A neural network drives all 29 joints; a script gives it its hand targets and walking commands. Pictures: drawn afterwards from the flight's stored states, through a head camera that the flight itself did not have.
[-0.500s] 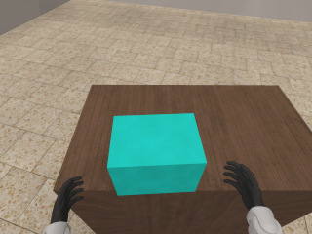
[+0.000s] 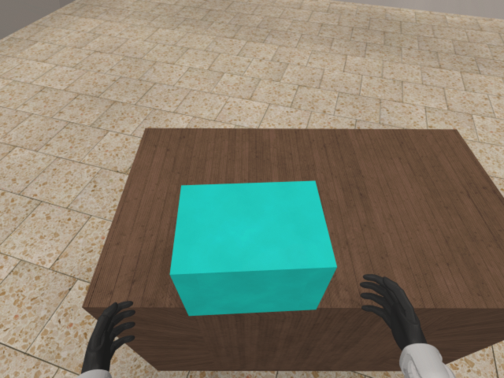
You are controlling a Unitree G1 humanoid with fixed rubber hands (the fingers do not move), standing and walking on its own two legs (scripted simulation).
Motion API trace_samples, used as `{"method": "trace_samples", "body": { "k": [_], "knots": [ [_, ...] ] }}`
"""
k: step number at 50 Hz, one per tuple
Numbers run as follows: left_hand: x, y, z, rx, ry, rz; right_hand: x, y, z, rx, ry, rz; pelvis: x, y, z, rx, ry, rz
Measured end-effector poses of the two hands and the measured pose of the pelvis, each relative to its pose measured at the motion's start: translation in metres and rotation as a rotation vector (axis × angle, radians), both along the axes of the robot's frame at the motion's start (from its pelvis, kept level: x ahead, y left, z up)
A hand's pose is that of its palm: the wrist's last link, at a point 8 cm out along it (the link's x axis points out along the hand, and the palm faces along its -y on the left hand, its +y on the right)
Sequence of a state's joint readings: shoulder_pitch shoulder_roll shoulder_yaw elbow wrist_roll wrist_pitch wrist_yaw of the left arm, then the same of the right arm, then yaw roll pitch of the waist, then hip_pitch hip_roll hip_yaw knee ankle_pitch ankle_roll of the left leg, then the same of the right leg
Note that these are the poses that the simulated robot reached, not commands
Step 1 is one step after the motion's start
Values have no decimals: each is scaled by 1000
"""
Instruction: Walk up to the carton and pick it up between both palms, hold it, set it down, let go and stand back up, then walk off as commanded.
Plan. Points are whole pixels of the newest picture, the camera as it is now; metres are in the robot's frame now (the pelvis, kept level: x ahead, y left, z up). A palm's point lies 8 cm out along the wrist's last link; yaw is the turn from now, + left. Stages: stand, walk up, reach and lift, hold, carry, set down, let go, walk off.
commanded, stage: set down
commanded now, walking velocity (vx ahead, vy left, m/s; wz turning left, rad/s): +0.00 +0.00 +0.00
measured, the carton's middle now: (250, 249) +0.36 +0.02 -0.04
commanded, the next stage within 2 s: let go in 1.00 s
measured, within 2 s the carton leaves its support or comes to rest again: neither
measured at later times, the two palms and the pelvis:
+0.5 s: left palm (101, 370) +0.16 +0.25 -0.07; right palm (403, 344) +0.21 -0.22 -0.05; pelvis +0.00 +0.00 +0.00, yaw +0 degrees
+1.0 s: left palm (100, 375) +0.16 +0.25 -0.08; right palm (401, 355) +0.20 -0.22 -0.08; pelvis +0.01 +0.00 +0.00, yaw +0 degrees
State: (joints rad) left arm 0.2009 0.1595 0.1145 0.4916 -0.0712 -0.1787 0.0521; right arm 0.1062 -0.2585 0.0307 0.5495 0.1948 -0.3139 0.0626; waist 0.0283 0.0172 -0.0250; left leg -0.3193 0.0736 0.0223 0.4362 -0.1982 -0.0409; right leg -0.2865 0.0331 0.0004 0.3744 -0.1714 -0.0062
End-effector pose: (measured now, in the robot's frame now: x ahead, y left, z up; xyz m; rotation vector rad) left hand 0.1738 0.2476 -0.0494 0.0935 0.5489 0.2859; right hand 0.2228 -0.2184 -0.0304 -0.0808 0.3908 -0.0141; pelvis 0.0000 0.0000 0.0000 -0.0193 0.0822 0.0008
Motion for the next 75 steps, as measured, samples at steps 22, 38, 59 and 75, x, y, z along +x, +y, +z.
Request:
{"method": "trace_samples", "body": {
  "k": [22, 38, 59, 75],
  "knots": [
    [-9, 1, -15, -38, 132, 2, -13, -2, -22, -71, 127, 8, 1, 2, 0, 0, -7, 2],
    [-15, 3, -25, -55, 233, -3, -20, -4, -35, -115, 206, 8, 5, 3, 0, 0, -2, 2],
    [-16, 5, -33, -67, 309, -10, -28, -9, -50, -140, 285, -4, 11, 3, 0, 1, 6, 2],
    [-17, 5, -31, -68, 300, -10, -30, -12, -48, -149, 277, -10, 9, 3, 0, 1, -8, 2]
  ]
}}
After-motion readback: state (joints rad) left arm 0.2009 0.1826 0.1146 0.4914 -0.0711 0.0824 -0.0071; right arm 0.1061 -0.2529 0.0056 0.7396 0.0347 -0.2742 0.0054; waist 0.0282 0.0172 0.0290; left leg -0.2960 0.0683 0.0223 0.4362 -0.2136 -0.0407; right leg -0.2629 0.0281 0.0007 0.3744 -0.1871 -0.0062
